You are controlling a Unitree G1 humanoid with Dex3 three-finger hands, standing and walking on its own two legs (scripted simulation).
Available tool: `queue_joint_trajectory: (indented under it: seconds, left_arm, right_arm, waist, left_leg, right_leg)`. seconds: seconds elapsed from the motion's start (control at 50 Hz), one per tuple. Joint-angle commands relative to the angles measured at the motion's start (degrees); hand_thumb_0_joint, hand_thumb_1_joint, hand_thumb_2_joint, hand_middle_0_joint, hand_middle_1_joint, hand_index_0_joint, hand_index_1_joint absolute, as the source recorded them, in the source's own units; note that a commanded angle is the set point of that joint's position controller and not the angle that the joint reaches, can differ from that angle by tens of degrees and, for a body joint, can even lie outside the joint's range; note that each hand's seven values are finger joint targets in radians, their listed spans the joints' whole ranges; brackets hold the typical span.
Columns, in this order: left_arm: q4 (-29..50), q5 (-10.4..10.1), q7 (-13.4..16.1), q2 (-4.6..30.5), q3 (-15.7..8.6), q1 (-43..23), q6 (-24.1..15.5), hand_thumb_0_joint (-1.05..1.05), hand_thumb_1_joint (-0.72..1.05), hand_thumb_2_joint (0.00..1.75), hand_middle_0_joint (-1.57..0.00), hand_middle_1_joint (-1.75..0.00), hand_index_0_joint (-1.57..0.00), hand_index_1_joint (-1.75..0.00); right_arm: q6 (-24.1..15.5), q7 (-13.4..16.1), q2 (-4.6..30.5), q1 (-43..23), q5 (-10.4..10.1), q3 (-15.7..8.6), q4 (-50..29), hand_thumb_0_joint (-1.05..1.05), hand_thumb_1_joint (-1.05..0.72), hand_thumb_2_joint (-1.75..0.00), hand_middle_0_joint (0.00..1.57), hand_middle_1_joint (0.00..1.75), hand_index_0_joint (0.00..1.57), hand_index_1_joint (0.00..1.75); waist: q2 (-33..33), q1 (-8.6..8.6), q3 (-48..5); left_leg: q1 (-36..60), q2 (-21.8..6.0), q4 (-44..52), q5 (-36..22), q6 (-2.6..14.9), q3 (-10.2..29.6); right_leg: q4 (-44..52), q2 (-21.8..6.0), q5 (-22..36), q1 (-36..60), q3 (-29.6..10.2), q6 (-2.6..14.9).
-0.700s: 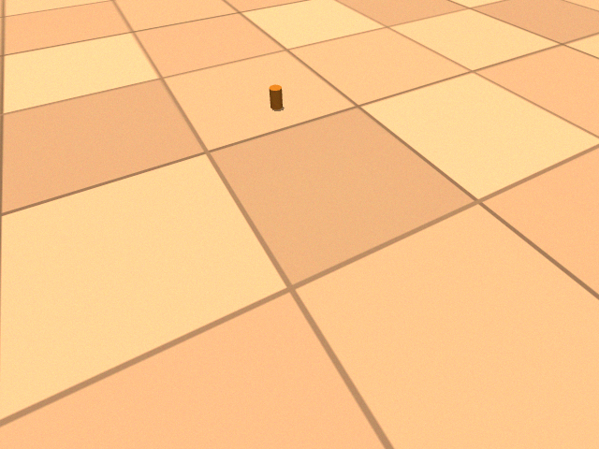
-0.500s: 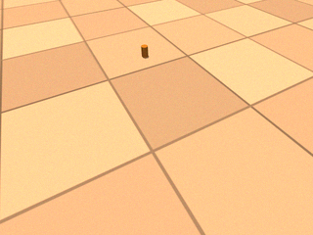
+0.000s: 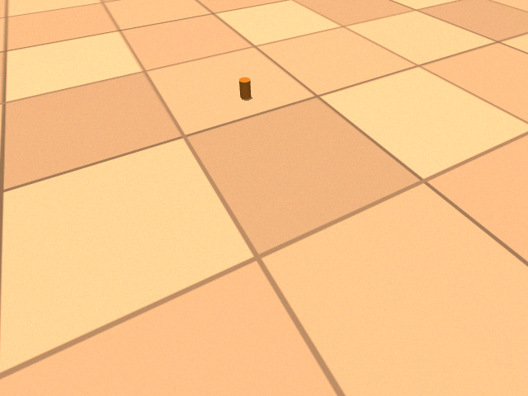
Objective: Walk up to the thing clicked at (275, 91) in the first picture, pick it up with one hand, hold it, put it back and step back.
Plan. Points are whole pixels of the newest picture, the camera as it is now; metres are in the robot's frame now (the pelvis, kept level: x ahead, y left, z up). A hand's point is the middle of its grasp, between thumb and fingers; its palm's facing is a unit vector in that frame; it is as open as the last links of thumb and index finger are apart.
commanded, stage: stand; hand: left
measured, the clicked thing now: (245, 88) +2.26 +0.25 -0.72
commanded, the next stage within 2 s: walk up in 0.42 s
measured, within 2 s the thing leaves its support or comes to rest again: neither
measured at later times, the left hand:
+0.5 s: hand out of the picture +0.07 +0.26 -0.15, palm faces -0.02 -0.95 -0.33, open 7.4 cm
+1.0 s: hand (84, 340) +0.26 +0.37 -0.15, palm faces -0.05 -0.95 -0.32, open 7.4 cm
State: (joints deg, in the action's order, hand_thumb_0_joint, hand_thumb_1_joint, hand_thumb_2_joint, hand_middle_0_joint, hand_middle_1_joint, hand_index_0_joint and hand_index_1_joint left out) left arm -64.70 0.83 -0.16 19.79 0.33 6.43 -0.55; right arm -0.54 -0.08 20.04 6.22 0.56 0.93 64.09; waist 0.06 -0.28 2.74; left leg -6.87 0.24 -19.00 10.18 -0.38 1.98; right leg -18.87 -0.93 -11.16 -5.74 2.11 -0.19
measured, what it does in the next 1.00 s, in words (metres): walks ahead: left foot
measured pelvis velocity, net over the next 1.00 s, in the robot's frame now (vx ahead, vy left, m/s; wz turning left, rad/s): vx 0.19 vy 0.09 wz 0.01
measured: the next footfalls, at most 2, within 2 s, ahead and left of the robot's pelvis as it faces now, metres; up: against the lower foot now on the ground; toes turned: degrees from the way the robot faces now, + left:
left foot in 0.76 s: +0.19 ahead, +0.20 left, +0.00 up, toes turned +8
right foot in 1.24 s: +0.55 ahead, -0.08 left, +0.00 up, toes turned -5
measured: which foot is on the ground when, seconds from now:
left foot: down 0.00-0.52, up 0.54-0.74, down 0.76-1.00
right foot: down 0.00-0.78, up 0.80-1.00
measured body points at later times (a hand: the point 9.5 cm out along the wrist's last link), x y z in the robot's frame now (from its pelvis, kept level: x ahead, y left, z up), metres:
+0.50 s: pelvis +0.01 +0.00 +0.00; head +0.01 +0.00 +0.45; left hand +0.07 +0.31 -0.13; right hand +0.08 -0.31 -0.13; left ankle +0.00 +0.12 -0.74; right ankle -0.01 -0.12 -0.74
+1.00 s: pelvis +0.19 +0.09 -0.01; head +0.18 +0.11 +0.44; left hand +0.27 +0.42 -0.13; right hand +0.24 -0.25 -0.10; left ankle +0.15 +0.19 -0.75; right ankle +0.27 -0.06 -0.69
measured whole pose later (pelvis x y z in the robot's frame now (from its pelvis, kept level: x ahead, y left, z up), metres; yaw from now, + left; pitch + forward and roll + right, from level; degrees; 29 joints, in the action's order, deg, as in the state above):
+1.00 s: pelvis +0.19 +0.09 -0.01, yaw +1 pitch -2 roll +1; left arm -56.7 0.8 -6.3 27.3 -2.6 12.1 -2.2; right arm -5.4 -4.0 23.0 16.8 0.7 -3.4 54.8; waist -4.9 0.7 0.1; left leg -4.0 -0.9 -21.3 15.3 1.2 -7.7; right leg -53.7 -5.8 -13.1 -31.3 -0.1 -0.3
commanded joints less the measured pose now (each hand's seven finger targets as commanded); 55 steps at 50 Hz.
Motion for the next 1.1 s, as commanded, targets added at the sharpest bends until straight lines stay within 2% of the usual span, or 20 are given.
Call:
queue_joint_trajectory:
  seconds: [0.0,0.38,0.4,0.42,0.46,0.48,0.5,0.52,0.56,0.6,0.68,0.72,0.74,0.76,0.78,0.82,0.88,0.96,1.02,1.08]
  left_arm:
    - [3.2,-0.2,0.7,11.8,-2.5,-1.7,-1.4,0.0,0.9,0.9,-0.2,-0.3,-0.2,-0.3]
    - [3.4,-0.2,0.7,12.2,-2.6,-1.9,-1.3,0.0,0.9,0.9,-0.2,-0.3,-0.2,-0.3]
    - [6.7,0.6,-1.7,20.7,-7.1,1.5,-2.7,0.0,0.9,0.9,-0.2,-0.3,-0.2,-0.3]
    - [6.8,1.0,-2.5,19.0,-7.0,0.3,-2.7,0.0,0.9,0.9,-0.2,-0.3,-0.2,-0.3]
    - [8.1,1.2,-3.3,18.0,-7.3,2.9,-3.5,0.0,0.9,0.9,-0.2,-0.3,-0.2,-0.3]
    - [7.0,1.1,-3.1,19.5,-7.9,6.8,-3.8,0.0,0.9,0.9,-0.2,-0.3,-0.2,-0.3]
    - [6.4,1.3,-2.8,22.0,-8.6,10.3,-4.3,0.0,0.9,0.9,-0.2,-0.3,-0.2,-0.3]
    - [7.5,1.3,-2.6,23.3,-8.8,9.8,-4.5,0.0,0.9,0.9,-0.2,-0.3,-0.2,-0.3]
    - [10.5,1.1,-2.6,21.7,-8.5,2.9,-4.7,0.0,0.9,0.9,-0.2,-0.3,-0.2,-0.3]
    - [12.1,1.4,-2.7,22.8,-8.6,-0.6,-4.6,0.0,0.9,0.9,-0.2,-0.3,-0.2,-0.3]
    - [13.6,1.0,-3.8,22.9,-8.1,-2.6,-4.2,0.0,0.9,0.9,-0.2,-0.3,-0.2,-0.3]
    - [13.7,0.9,-4.3,20.0,-6.9,-1.9,-3.8,0.0,0.9,0.9,-0.2,-0.3,-0.2,-0.3]
    - [13.9,1.2,-4.5,16.9,-5.8,-0.2,-3.5,0.0,0.9,0.9,-0.2,-0.3,-0.2,-0.3]
    - [15.8,0.5,-4.3,11.7,-4.4,-0.9,-3.8,0.0,0.9,0.9,-0.2,-0.3,-0.2,-0.3]
    - [16.3,0.3,-3.7,15.9,-4.6,-1.5,-4.0,0.0,0.9,0.9,-0.2,-0.3,-0.2,-0.3]
    - [13.7,-0.8,-3.7,20.0,-4.9,1.0,-4.4,0.0,0.9,0.9,-0.2,-0.3,-0.2,-0.3]
    - [11.0,-0.8,-5.0,19.8,-6.1,4.3,-3.8,0.0,0.9,0.9,-0.2,-0.3,-0.2,-0.3]
    - [13.2,-0.3,-6.5,18.5,-6.3,1.5,-2.9,0.0,0.9,0.9,-0.2,-0.3,-0.2,-0.3]
    - [15.8,-0.3,-7.3,17.3,-6.1,-3.9,-2.8,0.0,0.9,0.9,-0.2,-0.3,-0.2,-0.3]
    - [17.3,-0.4,-7.4,15.2,-5.5,-8.5,-2.9,0.0,0.9,0.9,-0.2,-0.3,-0.2,-0.3]
  right_arm:
    - [-1.3,0.8,12.0,-2.1,-0.3,-2.6,-3.5,0.0,-0.9,-0.9,0.2,0.3,0.2,0.3]
    - [-1.3,0.8,11.9,-1.5,-0.1,-2.5,-3.3,0.0,-0.9,-0.9,0.2,0.3,0.2,0.3]
    - [-2.8,-1.2,19.0,1.9,0.7,-7.4,-6.4,0.0,-0.9,-0.9,0.2,0.3,0.2,0.3]
    - [-2.7,-2.3,19.3,-1.7,1.3,-7.6,-7.0,0.0,-0.9,-0.9,0.2,0.3,0.2,0.3]
    - [-3.0,-3.3,16.1,-6.2,1.3,-7.5,-10.6,0.0,-0.9,-0.9,0.2,0.3,0.2,0.3]
    - [-3.2,-3.5,14.0,-9.7,1.4,-7.2,-12.0,0.0,-0.9,-0.9,0.2,0.3,0.2,0.3]
    - [-3.4,-3.5,12.5,-12.4,1.4,-6.9,-13.4,0.0,-0.9,-0.9,0.2,0.3,0.2,0.3]
    - [-3.6,-3.4,13.8,-12.2,1.5,-7.2,-13.5,0.0,-0.9,-0.9,0.2,0.3,0.2,0.3]
    - [-3.4,-4.6,16.4,-6.5,0.9,-8.1,-12.2,0.0,-0.9,-0.9,0.2,0.3,0.2,0.3]
    - [-3.0,-5.7,16.8,-3.9,0.9,-8.7,-11.7,0.0,-0.9,-0.9,0.2,0.3,0.2,0.3]
    - [-3.0,-6.2,15.3,1.2,1.1,-9.0,-11.2,0.0,-0.9,-0.9,0.2,0.3,0.2,0.3]
    - [-3.3,-5.1,16.5,10.2,1.1,-10.3,-8.5,0.0,-0.9,-0.9,0.2,0.3,0.2,0.3]
    - [-3.7,-4.1,19.1,18.2,1.5,-11.6,-6.3,0.0,-0.9,-0.9,0.2,0.3,0.2,0.3]
    - [-4.4,-2.9,25.9,25.3,2.5,-12.8,-6.3,0.0,-0.9,-0.9,0.2,0.3,0.2,0.3]
    - [-4.7,-3.1,30.1,17.0,0.4,-13.1,-10.1,0.0,-0.9,-0.9,0.2,0.3,0.2,0.3]
    - [-5.4,-2.7,24.6,6.8,-0.3,-11.0,-13.0,0.0,-0.9,-0.9,0.2,0.3,0.2,0.3]
    - [-6.4,-2.5,19.5,6.1,-0.6,-8.9,-13.5,0.0,-0.9,-0.9,0.2,0.3,0.2,0.3]
    - [-7.2,-2.9,20.1,6.2,-0.5,-8.9,-14.9,0.0,-0.9,-0.9,0.2,0.3,0.2,0.3]
    - [-7.4,-2.9,20.3,7.1,-0.7,-9.1,-14.9,0.0,-0.9,-0.9,0.2,0.3,0.2,0.3]
    - [-7.0,-2.8,20.2,9.2,-0.6,-9.1,-14.4,0.0,-0.9,-0.9,0.2,0.3,0.2,0.3]
  waist:
    - [0.2,0.0,-4.0]
    - [0.2,0.16,-4.0]
    - [-0.5,-0.2,-11.9]
    - [2.6,-1.27,-4.9]
    - [0.3,-3.95,1.0]
    - [-4.6,-6.52,2.6]
    - [-11.0,-8.92,2.4]
    - [-7.5,-8.23,2.1]
    - [-4.8,-3.41,0.7]
    - [-10.5,-1.42,1.8]
    - [-8.8,1.26,0.9]
    - [-0.1,5.33,-2.8]
    - [9.2,9.16,-7.1]
    - [24.0,12.35,-8.4]
    - [16.8,8.92,-5.7]
    - [4.0,2.57,0.0]
    - [6.3,0.63,2.8]
    - [6.6,0.23,4.7]
    - [6.8,1.34,5.5]
    - [5.2,2.3,4.3]
  left_leg:
    - [0.2,-7.1,2.2,-8.6,1.89,4.6]
    - [-0.3,-7.2,2.9,-8.0,1.86,4.9]
    - [-1.2,-6.6,-2.2,26.5,6.76,7.2]
    - [-10.1,-7.2,-2.2,33.2,7.36,9.1]
    - [-22.3,-6.8,-8.5,26.5,6.2,7.6]
    - [-31.1,-2.6,-15.4,18.6,3.3,0.8]
    - [-40.2,-2.0,-26.7,16.6,1.92,-2.5]
    - [-41.0,-4.0,-30.0,16.9,1.35,1.3]
    - [-34.1,-6.4,-30.2,13.5,1.02,2.2]
    - [-26.1,-7.4,-25.2,14.1,0.59,0.2]
    - [-8.3,-4.5,-15.3,5.8,-0.56,-6.6]
    - [10.0,-1.1,-11.2,3.1,0.43,-9.9]
    - [22.5,-1.0,-9.2,10.3,2.3,-7.3]
    - [26.1,-17.1,4.2,35.7,6.35,22.7]
    - [15.7,-27.9,16.3,47.5,14.26,43.6]
    - [8.4,-24.3,11.4,33.0,13.1,27.1]
    - [0.5,-17.6,12.2,20.2,9.12,9.9]
    - [-1.3,-17.3,15.1,19.2,11.57,4.5]
    - [-0.1,-15.8,15.6,15.1,10.62,0.7]
    - [3.0,-14.2,13.4,2.8,9.37,-3.4]
  right_leg:
    - [3.5,-6.9,7.9,0.9,-5.8,1.47]
    - [3.3,-7.1,7.2,1.6,-6.1,1.58]
    - [-3.6,-5.1,-23.5,2.1,-4.9,3.97]
    - [-5.8,-6.0,-29.3,-3.1,-6.3,4.51]
    - [-2.3,-10.3,-31.5,-1.5,-13.2,7.31]
    - [4.9,-14.7,-33.7,5.9,-19.1,9.8]
    - [12.9,-22.7,-33.4,14.0,-28.5,13.69]
    - [15.3,-26.3,-32.4,13.3,-32.0,15.86]
    - [14.4,-20.1,-32.7,9.7,-23.1,12.8]
    - [14.5,-17.9,-31.7,1.5,-16.2,11.11]
    - [8.2,-12.6,-25.9,-10.8,-5.6,9.85]
    - [-5.0,-8.1,-22.3,-20.4,0.5,8.04]
    - [-23.1,-4.6,-17.7,-27.7,3.9,6.96]
    - [-45.8,3.9,-24.0,-41.7,1.2,4.16]
    - [-50.9,1.7,-20.8,-42.0,-8.2,4.32]
    - [-48.7,-4.6,-10.1,-39.7,-11.4,3.1]
    - [-38.7,-7.3,-2.8,-32.4,-7.3,0.27]
    - [-31.2,-8.0,1.6,-32.3,-4.2,-1.36]
    - [-24.0,-8.1,7.3,-31.2,-2.9,-0.49]
    - [-16.2,-6.4,11.7,-27.4,0.1,0.97]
